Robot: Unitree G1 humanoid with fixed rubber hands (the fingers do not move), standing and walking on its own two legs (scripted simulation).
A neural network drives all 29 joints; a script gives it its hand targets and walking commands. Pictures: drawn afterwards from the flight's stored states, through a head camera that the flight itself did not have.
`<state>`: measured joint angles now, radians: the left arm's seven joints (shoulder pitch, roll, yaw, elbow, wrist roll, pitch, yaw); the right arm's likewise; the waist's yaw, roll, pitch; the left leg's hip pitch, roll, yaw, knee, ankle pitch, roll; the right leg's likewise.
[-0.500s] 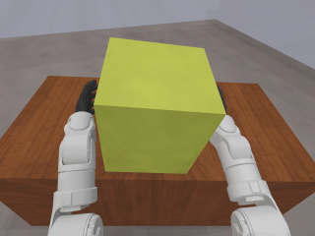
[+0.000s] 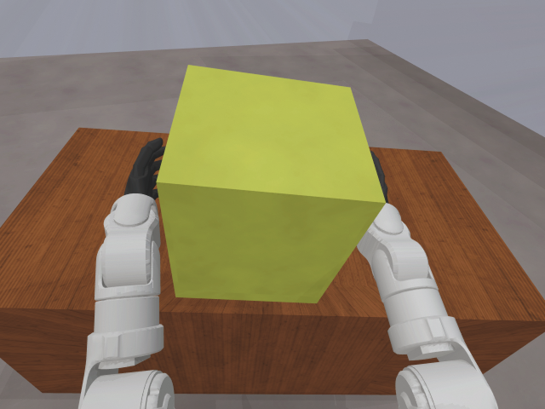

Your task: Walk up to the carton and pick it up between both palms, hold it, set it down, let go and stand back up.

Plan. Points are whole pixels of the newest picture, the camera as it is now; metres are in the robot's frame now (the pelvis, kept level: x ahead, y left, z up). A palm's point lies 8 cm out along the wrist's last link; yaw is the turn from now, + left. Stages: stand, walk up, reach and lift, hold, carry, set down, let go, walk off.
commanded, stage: hold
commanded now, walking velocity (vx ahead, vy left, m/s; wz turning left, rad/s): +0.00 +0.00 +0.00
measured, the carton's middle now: (259, 196) +0.38 +0.01 +0.14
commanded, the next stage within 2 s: none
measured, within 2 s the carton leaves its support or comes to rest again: neither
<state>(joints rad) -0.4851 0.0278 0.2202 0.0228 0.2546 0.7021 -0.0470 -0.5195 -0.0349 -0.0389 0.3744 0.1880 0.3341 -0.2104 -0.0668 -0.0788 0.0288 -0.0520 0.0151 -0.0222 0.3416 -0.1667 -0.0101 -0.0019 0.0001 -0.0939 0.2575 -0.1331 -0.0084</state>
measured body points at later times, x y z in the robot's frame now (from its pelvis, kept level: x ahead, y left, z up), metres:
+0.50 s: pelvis -0.01 -0.01 +0.00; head -0.04 +0.02 +0.45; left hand +0.37 +0.16 +0.17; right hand +0.37 -0.16 +0.16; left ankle +0.02 +0.12 -0.75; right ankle +0.02 -0.11 -0.75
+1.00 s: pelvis +0.00 +0.00 +0.00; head -0.04 +0.03 +0.45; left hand +0.37 +0.17 +0.17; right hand +0.36 -0.16 +0.16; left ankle +0.02 +0.12 -0.75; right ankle +0.02 -0.11 -0.75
